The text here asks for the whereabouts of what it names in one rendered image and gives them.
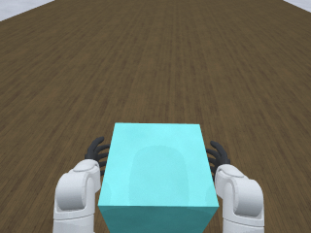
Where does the left robot forearm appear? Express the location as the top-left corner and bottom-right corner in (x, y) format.
(52, 159), (101, 233)

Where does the robot left hand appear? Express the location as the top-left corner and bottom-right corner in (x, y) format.
(85, 136), (111, 176)

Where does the robot right hand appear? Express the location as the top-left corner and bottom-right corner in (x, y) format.
(205, 141), (230, 182)

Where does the right robot forearm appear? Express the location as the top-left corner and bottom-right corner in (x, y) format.
(215, 164), (264, 233)

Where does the carton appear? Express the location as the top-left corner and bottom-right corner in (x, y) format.
(97, 122), (220, 233)

